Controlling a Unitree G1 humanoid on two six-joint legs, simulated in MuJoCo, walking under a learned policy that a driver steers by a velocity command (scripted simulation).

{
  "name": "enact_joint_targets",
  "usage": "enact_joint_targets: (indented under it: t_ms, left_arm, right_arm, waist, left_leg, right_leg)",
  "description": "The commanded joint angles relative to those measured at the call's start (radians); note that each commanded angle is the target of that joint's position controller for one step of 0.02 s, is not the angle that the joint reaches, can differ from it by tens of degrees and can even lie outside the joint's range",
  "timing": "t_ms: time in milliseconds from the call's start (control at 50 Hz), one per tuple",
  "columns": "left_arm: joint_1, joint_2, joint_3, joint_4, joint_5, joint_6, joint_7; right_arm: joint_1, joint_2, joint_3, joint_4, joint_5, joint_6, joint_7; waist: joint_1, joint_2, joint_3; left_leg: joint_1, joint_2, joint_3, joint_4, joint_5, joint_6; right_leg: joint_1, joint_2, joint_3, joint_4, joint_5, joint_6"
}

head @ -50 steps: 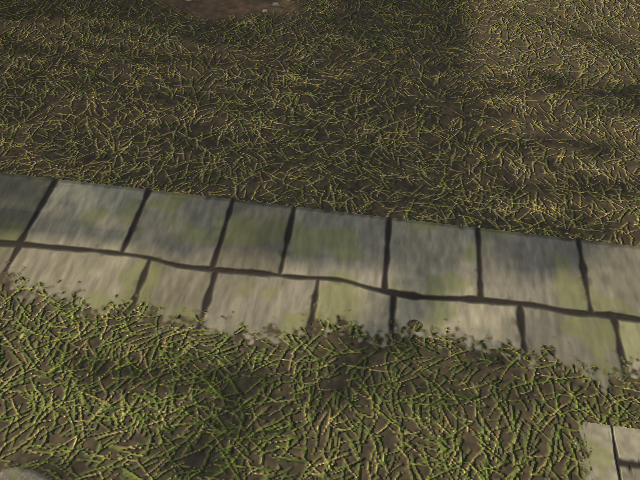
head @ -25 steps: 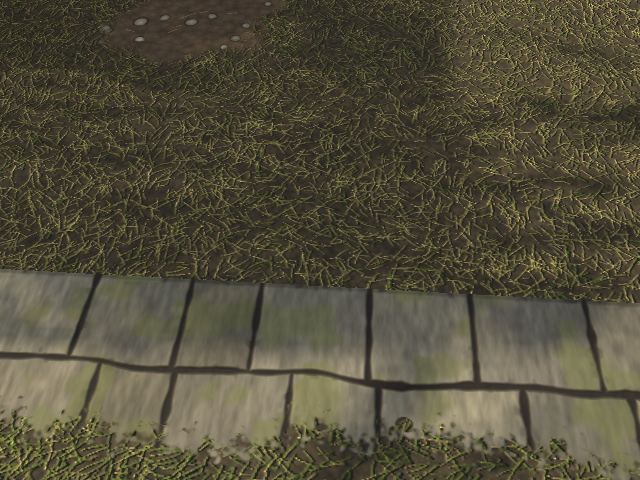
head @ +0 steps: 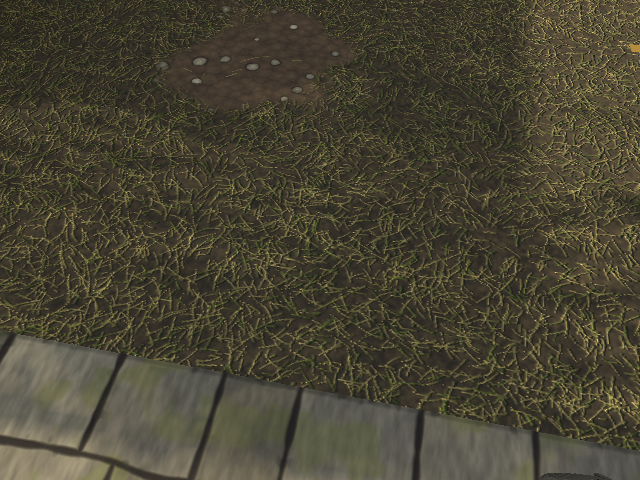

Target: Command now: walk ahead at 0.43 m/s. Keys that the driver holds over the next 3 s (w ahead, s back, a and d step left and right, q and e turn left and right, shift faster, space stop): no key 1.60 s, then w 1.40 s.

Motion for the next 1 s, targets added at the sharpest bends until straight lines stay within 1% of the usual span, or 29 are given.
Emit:
enact_joint_targets:
  t_ms: [20,40,60,80,100,120,140,160,180,200,220,260,300,360,380,400,420,440,460,480,500,520,540,580,600,680,820,1000]
  left_arm:
    - [-0.033,0.117,0.010,-0.071,0.019,0.003,0.009]
    - [0.102,-0.020,-0.029,-0.065,0.023,-0.016,0.001]
    - [0.075,0.074,-0.009,-0.041,0.006,-0.037,-0.003]
    - [-0.006,0.118,0.004,-0.062,-0.017,-0.045,-0.003]
    - [-0.062,0.119,0.005,-0.072,-0.014,-0.043,0.004]
    - [-0.096,0.116,0.013,-0.077,-0.002,-0.033,0.013]
    - [-0.085,0.106,0.017,-0.075,0.002,-0.017,0.017]
    - [-0.065,0.077,0.014,-0.070,0.005,-0.002,0.019]
    - [-0.048,0.046,0.010,-0.065,0.009,0.010,0.021]
    - [-0.053,0.037,0.008,-0.070,0.011,0.018,0.024]
    - [-0.074,0.037,0.008,-0.078,0.014,0.023,0.028]
    - [-0.122,0.038,0.004,-0.087,0.018,0.033,0.030]
    - [-0.167,0.052,0.006,-0.092,0.015,0.044,0.029]
    - [-0.222,0.066,0.010,-0.096,0.014,0.059,0.030]
    - [-0.232,0.067,0.011,-0.095,0.016,0.060,0.030]
    - [-0.226,0.063,0.011,-0.089,0.021,0.057,0.030]
    - [-0.225,0.070,0.012,-0.084,0.031,0.055,0.030]
    - [-0.218,0.101,0.017,-0.081,0.038,0.053,0.032]
    - [-0.233,0.153,0.025,-0.085,0.030,0.055,0.036]
    - [-0.252,0.137,0.025,-0.067,0.016,0.058,0.032]
    - [-0.263,0.090,0.019,-0.066,0.013,0.057,0.025]
    - [-0.270,0.072,0.013,-0.061,0.021,0.054,0.022]
    - [-0.278,0.073,0.011,-0.058,0.026,0.049,0.020]
    - [-0.267,0.082,0.013,-0.040,0.023,0.040,0.022]
    - [-0.261,0.081,0.012,-0.032,0.020,0.038,0.023]
    - [-0.259,0.081,0.010,-0.008,0.017,0.041,0.026]
    - [-0.265,0.075,0.006,0.020,0.016,0.053,0.030]
    - [-0.268,0.065,0.002,0.048,0.018,0.064,0.033]
  right_arm:
    - [0.360,-0.254,-0.083,0.047,-0.029,-0.015,-0.012]
    - [0.397,-0.315,-0.090,0.065,-0.037,-0.009,-0.010]
    - [0.398,-0.222,-0.064,0.058,-0.021,-0.007,-0.008]
    - [0.305,-0.179,-0.049,0.043,-0.016,-0.009,-0.011]
    - [0.221,-0.149,-0.037,0.026,-0.019,-0.010,-0.012]
    - [0.169,-0.121,-0.029,0.024,-0.021,-0.011,-0.011]
    - [0.148,-0.097,-0.020,0.029,-0.030,-0.012,-0.011]
    - [0.145,-0.084,-0.014,0.040,-0.040,-0.012,-0.010]
    - [0.145,-0.082,-0.011,0.051,-0.046,-0.014,-0.012]
    - [0.137,-0.095,-0.012,0.059,-0.048,-0.015,-0.017]
    - [0.127,-0.112,-0.014,0.064,-0.050,-0.014,-0.024]
    - [0.112,-0.133,-0.016,0.070,-0.043,-0.004,-0.035]
    - [0.132,-0.147,-0.017,0.086,-0.039,0.009,-0.042]
    - [0.148,-0.134,-0.011,0.107,-0.036,0.026,-0.046]
    - [0.145,-0.127,-0.008,0.110,-0.033,0.031,-0.047]
    - [0.136,-0.119,-0.004,0.113,-0.025,0.037,-0.048]
    - [0.159,-0.104,0.001,0.123,-0.017,0.040,-0.048]
    - [0.192,-0.088,0.006,0.129,-0.024,0.040,-0.048]
    - [0.260,-0.086,0.003,0.140,-0.036,0.037,-0.045]
    - [0.288,-0.065,0.006,0.147,-0.033,0.043,-0.049]
    - [0.234,-0.083,0.005,0.143,-0.031,0.052,-0.054]
    - [0.204,-0.087,0.004,0.136,-0.027,0.062,-0.060]
    - [0.194,-0.088,0.004,0.138,-0.026,0.069,-0.063]
    - [0.200,-0.093,0.002,0.143,-0.030,0.076,-0.064]
    - [0.198,-0.095,0.001,0.146,-0.027,0.076,-0.063]
    - [0.194,-0.093,-0.001,0.161,-0.021,0.080,-0.063]
    - [0.206,-0.087,0.000,0.189,-0.021,0.088,-0.067]
    - [0.228,-0.082,0.007,0.216,-0.023,0.085,-0.071]
  waist:
    - [-0.205,0.009,-0.247]
    - [-0.132,0.284,-0.379]
    - [-0.164,0.185,-0.413]
    - [-0.147,0.140,-0.275]
    - [-0.116,0.051,-0.198]
    - [-0.090,0.018,-0.137]
    - [-0.057,0.033,-0.121]
    - [-0.039,0.045,-0.119]
    - [-0.023,0.048,-0.121]
    - [-0.011,0.058,-0.115]
    - [-0.006,0.065,-0.117]
    - [-0.013,0.070,-0.131]
    - [-0.033,0.068,-0.135]
    - [-0.051,0.064,-0.091]
    - [-0.049,0.061,-0.075]
    - [-0.035,0.052,-0.064]
    - [-0.030,0.030,-0.051]
    - [-0.047,-0.011,-0.054]
    - [-0.106,-0.095,-0.059]
    - [-0.128,-0.166,-0.058]
    - [-0.095,-0.131,-0.030]
    - [-0.088,-0.113,-0.024]
    - [-0.086,-0.099,-0.022]
    - [-0.085,-0.092,-0.045]
    - [-0.082,-0.082,-0.054]
    - [-0.076,-0.052,-0.064]
    - [-0.073,-0.023,-0.038]
    - [-0.069,-0.022,-0.001]
  left_leg:
    - [0.587,0.133,-0.156,0.026,0.184,0.105]
    - [0.895,0.371,-0.594,-0.067,0.282,0.287]
    - [0.876,0.359,-0.640,-0.105,0.338,0.282]
    - [0.749,0.328,-0.462,-0.096,0.440,0.239]
    - [0.610,0.282,-0.334,-0.109,0.517,0.205]
    - [0.484,0.246,-0.264,-0.142,0.531,0.183]
    - [0.397,0.220,-0.217,-0.176,0.534,0.167]
    - [0.338,0.208,-0.187,-0.196,0.554,0.166]
    - [0.300,0.198,-0.155,-0.208,0.593,0.174]
    - [0.278,0.188,-0.125,-0.217,0.622,0.179]
    - [0.269,0.180,-0.101,-0.221,0.635,0.178]
    - [0.261,0.158,-0.060,-0.224,0.603,0.160]
    - [0.268,0.158,-0.061,-0.238,0.494,0.148]
    - [0.265,0.163,-0.095,-0.250,0.239,0.142]
    - [0.262,0.160,-0.105,-0.241,0.161,0.135]
    - [0.252,0.145,-0.105,-0.220,0.076,0.116]
    - [0.245,0.112,-0.104,-0.199,-0.019,0.079]
    - [0.229,0.075,-0.096,-0.165,-0.108,0.039]
    - [0.178,0.008,-0.062,-0.134,-0.208,0.005]
    - [0.211,-0.032,-0.019,-0.154,-0.231,-0.016]
    - [0.253,-0.035,-0.003,-0.139,-0.221,-0.028]
    - [0.264,-0.030,-0.001,-0.129,-0.203,-0.028]
    - [0.269,-0.024,-0.006,-0.121,-0.172,-0.026]
    - [0.293,-0.014,-0.012,-0.110,-0.104,-0.023]
    - [0.305,-0.011,-0.013,-0.103,-0.074,-0.022]
    - [0.326,-0.006,-0.011,-0.087,-0.014,-0.026]
    - [0.324,-0.002,-0.011,-0.091,-0.030,-0.033]
    - [0.301,0.003,-0.016,-0.115,-0.099,-0.037]
  right_leg:
    - [-0.267,-0.132,0.010,0.562,0.635,-0.074]
    - [-0.639,0.068,0.030,0.922,-0.115,0.001]
    - [-0.698,0.045,0.193,1.058,-0.235,-0.002]
    - [-0.757,0.000,0.180,1.080,-0.187,-0.010]
    - [-0.735,-0.058,0.141,1.028,-0.113,-0.007]
    - [-0.697,-0.089,0.120,0.959,-0.063,-0.002]
    - [-0.625,-0.111,0.119,0.912,-0.031,-0.004]
    - [-0.563,-0.115,0.118,0.867,-0.004,-0.003]
    - [-0.522,-0.117,0.114,0.814,0.020,0.002]
    - [-0.506,-0.115,0.108,0.746,0.048,0.008]
    - [-0.496,-0.113,0.104,0.671,0.080,0.013]
    - [-0.448,-0.108,0.091,0.535,0.165,0.017]
    - [-0.417,-0.099,0.083,0.459,0.226,0.020]
    - [-0.395,-0.098,0.087,0.368,0.221,0.015]
    - [-0.378,-0.094,0.083,0.320,0.219,0.009]
    - [-0.333,-0.087,0.071,0.238,0.257,-0.001]
    - [-0.287,-0.089,0.076,0.146,0.343,-0.013]
    - [-0.233,-0.132,0.118,0.128,0.477,-0.026]
    - [-0.179,-0.174,0.147,0.161,0.577,-0.051]
    - [-0.234,-0.158,0.143,0.160,0.434,-0.072]
    - [-0.296,-0.127,0.132,0.139,0.343,-0.056]
    - [-0.313,-0.118,0.124,0.130,0.338,-0.040]
    - [-0.308,-0.107,0.114,0.136,0.373,-0.030]
    - [-0.280,-0.100,0.104,0.156,0.441,-0.031]
    - [-0.270,-0.099,0.102,0.164,0.467,-0.033]
    - [-0.251,-0.093,0.095,0.179,0.505,-0.041]
    - [-0.250,-0.079,0.082,0.177,0.466,-0.040]
    - [-0.252,-0.066,0.073,0.156,0.393,-0.030]
Next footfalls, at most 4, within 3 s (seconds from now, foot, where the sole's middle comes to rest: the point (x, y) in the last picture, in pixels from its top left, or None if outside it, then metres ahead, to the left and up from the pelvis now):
0.02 left None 0.18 0.11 -0.76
0.44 right None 0.23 -0.12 -0.76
1.92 right None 0.30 -0.14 -0.76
2.44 left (317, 379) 0.68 0.08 -0.76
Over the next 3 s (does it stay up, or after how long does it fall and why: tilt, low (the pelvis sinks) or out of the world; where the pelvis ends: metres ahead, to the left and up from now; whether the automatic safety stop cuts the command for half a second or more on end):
stays up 0.83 -0.06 -0.01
